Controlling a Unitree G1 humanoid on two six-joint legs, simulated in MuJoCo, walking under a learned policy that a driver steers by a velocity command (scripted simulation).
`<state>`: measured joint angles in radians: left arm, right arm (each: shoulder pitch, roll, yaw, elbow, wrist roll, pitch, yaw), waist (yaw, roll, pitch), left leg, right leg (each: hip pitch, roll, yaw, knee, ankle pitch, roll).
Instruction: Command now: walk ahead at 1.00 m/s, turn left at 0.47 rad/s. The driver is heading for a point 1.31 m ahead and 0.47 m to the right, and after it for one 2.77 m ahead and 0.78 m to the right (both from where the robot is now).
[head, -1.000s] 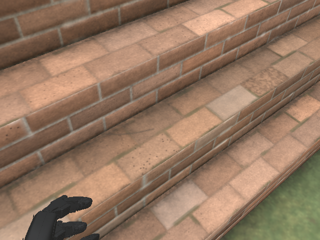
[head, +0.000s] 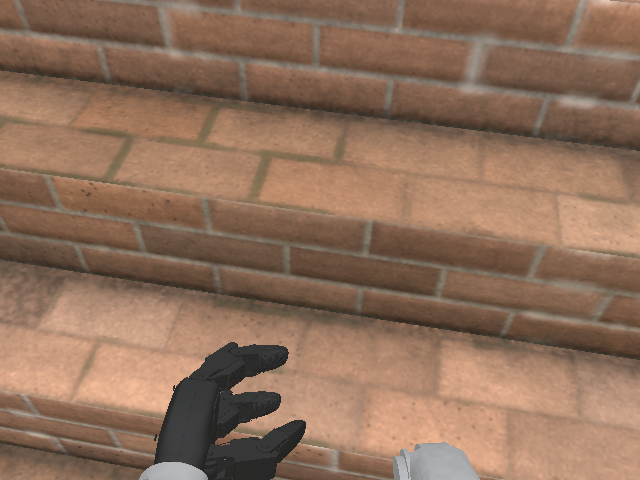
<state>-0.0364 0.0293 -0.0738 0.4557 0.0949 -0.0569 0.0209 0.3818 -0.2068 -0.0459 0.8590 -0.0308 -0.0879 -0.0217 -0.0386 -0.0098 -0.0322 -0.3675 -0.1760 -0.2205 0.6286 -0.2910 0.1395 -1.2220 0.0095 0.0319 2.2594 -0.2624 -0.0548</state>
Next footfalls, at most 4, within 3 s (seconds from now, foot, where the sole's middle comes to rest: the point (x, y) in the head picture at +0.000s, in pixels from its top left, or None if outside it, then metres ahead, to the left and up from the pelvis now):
0.22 right None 0.25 -0.16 -0.54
0.82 left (362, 360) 0.51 -0.06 -0.30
1.16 right None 0.26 -0.32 -0.29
1.34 left None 0.28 -0.21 -0.33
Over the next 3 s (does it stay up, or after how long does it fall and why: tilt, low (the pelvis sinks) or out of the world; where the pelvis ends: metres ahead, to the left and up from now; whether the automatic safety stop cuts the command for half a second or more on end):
stays up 0.26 -0.28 0.24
